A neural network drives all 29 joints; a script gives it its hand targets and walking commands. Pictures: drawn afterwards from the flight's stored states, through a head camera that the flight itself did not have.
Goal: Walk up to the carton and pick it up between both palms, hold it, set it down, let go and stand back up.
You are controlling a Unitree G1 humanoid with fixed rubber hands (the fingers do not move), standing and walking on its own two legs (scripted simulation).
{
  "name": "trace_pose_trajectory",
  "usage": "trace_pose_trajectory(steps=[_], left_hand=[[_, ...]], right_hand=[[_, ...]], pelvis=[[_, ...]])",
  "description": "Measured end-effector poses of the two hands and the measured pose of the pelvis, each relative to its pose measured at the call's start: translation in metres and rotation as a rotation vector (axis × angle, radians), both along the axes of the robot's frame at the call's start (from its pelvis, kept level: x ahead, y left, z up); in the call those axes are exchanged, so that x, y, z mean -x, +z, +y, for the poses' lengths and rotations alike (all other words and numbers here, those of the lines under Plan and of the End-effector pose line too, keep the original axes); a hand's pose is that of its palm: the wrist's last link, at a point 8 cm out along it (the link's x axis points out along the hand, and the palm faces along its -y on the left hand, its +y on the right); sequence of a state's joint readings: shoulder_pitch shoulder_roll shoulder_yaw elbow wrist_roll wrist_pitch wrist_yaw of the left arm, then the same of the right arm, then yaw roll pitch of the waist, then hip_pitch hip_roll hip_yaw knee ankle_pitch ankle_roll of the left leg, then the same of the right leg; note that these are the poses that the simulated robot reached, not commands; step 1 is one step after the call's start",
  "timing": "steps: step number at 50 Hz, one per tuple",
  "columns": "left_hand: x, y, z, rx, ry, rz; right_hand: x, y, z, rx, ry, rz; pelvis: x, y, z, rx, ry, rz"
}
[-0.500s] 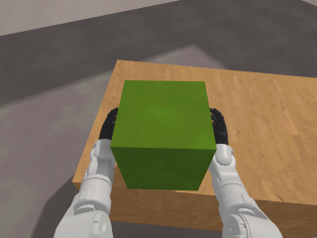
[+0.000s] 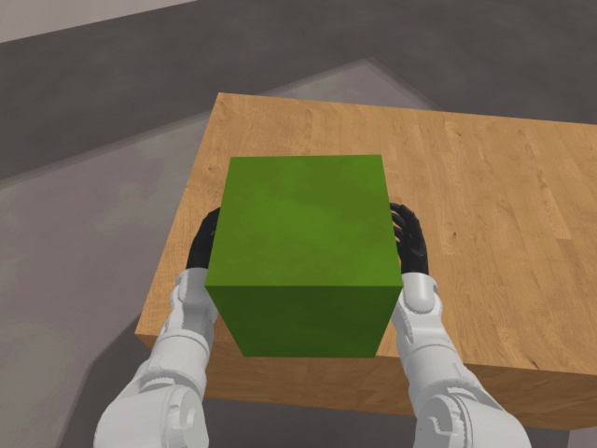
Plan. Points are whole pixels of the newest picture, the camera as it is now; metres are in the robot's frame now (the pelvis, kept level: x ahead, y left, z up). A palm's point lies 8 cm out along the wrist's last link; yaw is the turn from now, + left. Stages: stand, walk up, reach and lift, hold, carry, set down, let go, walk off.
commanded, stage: set down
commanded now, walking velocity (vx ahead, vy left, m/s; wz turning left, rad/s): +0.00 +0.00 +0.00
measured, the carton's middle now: (307, 263) +0.37 +0.00 -0.01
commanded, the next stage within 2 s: none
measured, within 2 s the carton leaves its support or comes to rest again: rests again in 1.36 s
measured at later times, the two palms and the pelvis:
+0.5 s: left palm (206, 271) +0.37 +0.15 -0.02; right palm (408, 271) +0.36 -0.15 +0.00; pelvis +0.00 +0.00 +0.00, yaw +0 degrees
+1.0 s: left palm (209, 277) +0.36 +0.15 -0.04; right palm (407, 278) +0.35 -0.15 -0.01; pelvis -0.01 +0.00 -0.01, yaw +0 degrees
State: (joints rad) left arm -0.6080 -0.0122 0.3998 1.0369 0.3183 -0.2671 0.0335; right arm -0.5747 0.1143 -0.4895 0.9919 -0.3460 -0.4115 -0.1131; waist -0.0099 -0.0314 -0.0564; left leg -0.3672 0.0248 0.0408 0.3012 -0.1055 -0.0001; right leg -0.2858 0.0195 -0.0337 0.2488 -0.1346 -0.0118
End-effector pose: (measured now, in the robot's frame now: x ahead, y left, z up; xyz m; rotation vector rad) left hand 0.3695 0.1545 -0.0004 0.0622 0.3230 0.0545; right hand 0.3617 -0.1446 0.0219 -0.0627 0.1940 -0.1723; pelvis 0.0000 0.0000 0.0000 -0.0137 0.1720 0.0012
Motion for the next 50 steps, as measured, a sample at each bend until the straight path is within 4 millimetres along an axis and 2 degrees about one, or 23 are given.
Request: trace_pose_trajectory(steps=[17,33,50], left_hand=[[0.000,-0.011,0.001,-0.018,-0.003,0.001],[0.005,-0.032,-0.003,-0.023,-0.003,0.022],[0.007,-0.036,-0.004,-0.002,0.008,0.000]], right_hand=[[0.000,-0.011,0.001,0.001,0.001,0.006],[0.005,-0.031,-0.003,0.002,0.004,0.031],[0.007,-0.037,-0.004,-0.003,0.003,0.011]], pelvis=[[0.002,-0.002,0.002,0.005,0.003,0.051],[0.004,-0.006,-0.001,0.007,0.005,0.104],[0.009,-0.011,-0.001,0.008,0.007,0.124]])
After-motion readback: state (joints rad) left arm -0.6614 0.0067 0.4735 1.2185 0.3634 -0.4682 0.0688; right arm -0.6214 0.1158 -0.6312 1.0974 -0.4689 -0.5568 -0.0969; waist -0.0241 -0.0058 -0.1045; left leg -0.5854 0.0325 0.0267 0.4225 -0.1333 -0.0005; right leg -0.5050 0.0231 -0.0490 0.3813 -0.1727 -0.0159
